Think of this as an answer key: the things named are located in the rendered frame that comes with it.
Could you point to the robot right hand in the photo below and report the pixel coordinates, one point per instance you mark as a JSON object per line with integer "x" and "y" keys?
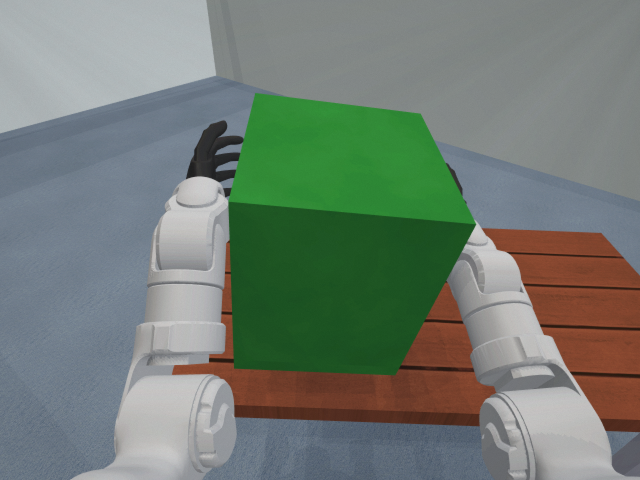
{"x": 455, "y": 179}

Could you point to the robot left hand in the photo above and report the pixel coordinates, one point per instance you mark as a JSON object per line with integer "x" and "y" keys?
{"x": 205, "y": 162}

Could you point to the robot left upper arm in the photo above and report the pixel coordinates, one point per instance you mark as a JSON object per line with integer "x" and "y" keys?
{"x": 172, "y": 427}

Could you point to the right robot forearm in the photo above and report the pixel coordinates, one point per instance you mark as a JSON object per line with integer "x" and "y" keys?
{"x": 510, "y": 351}

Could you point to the carton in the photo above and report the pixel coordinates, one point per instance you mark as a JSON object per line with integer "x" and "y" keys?
{"x": 345, "y": 223}

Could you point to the robot right upper arm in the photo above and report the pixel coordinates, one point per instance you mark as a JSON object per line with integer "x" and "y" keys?
{"x": 544, "y": 434}

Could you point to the left robot forearm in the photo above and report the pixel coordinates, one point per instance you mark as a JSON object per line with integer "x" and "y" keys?
{"x": 186, "y": 277}

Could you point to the table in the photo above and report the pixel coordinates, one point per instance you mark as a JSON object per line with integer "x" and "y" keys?
{"x": 585, "y": 295}

